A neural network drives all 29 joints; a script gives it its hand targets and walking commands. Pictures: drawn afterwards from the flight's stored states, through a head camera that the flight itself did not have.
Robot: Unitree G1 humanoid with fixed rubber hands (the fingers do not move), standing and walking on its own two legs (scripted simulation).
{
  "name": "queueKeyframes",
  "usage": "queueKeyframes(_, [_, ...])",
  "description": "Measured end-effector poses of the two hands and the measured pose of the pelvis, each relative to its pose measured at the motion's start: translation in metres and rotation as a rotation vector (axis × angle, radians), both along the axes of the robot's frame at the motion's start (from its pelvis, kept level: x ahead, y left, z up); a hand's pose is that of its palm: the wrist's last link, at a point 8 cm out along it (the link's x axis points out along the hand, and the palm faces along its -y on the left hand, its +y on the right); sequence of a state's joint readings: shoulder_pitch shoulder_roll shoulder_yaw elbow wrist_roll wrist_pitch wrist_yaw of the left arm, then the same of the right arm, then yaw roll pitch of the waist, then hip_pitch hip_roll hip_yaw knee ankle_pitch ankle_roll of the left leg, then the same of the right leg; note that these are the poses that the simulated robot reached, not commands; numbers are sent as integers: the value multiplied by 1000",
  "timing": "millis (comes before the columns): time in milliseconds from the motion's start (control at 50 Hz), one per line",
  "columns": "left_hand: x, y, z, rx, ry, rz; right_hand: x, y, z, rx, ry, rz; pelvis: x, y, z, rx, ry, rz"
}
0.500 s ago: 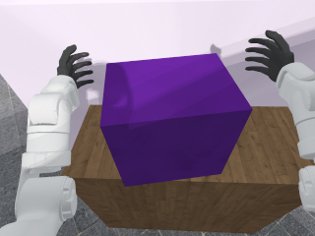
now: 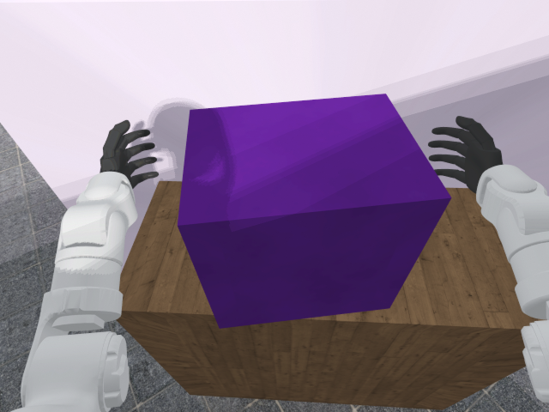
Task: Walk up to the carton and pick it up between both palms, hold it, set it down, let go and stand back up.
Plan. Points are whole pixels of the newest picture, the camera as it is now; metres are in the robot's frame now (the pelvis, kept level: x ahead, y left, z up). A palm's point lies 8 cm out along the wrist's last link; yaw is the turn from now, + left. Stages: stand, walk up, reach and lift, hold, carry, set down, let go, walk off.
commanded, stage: reach and lift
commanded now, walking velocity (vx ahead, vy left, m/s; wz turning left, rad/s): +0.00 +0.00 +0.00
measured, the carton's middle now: (298, 217) +0.41 +0.02 +0.05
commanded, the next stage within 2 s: none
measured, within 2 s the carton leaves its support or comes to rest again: neither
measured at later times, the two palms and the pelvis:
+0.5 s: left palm (124, 201) +0.39 +0.29 +0.10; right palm (440, 190) +0.44 -0.20 +0.10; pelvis +0.01 +0.00 +0.00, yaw +1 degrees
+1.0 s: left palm (141, 212) +0.38 +0.26 +0.09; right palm (429, 185) +0.44 -0.18 +0.11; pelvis +0.01 +0.00 +0.00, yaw +1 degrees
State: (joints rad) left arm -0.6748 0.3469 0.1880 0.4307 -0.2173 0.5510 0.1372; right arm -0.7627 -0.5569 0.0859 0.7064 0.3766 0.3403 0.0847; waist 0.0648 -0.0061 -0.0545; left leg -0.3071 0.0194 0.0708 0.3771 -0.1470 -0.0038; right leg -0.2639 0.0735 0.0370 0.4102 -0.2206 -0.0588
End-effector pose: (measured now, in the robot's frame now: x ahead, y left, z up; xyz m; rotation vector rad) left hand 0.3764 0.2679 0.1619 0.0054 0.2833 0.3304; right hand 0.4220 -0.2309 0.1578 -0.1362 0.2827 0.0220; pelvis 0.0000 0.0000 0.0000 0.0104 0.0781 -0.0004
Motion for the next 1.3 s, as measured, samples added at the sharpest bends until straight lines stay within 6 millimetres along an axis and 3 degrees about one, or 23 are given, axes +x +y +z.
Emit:
queueKeyframes(140, [-3, 11, -22, -13, 17, 25, 4, 6, -5, 2, -12, 31, -2, 0, -1, -5, 16, 13])
queueKeyframes(460, [11, 20, -57, 0, -20, 14, 19, 28, -59, 41, 3, 69, 7, 2, -3, -12, 114, 24])
queueKeyframes(660, [2, 17, -85, -27, 47, 17, 23, 28, -63, 44, -19, 74, 12, 2, -3, -12, 126, 24])
queueKeyframes(980, [1, -5, -74, -72, -26, -13, 18, 50, -50, 98, -62, 102, 11, 2, -3, -13, 126, 24])
queueKeyframes(1300, [5, -31, -81, -63, -23, -55, 19, 51, -53, 112, -64, 79, 12, 2, -3, -11, 128, 24])
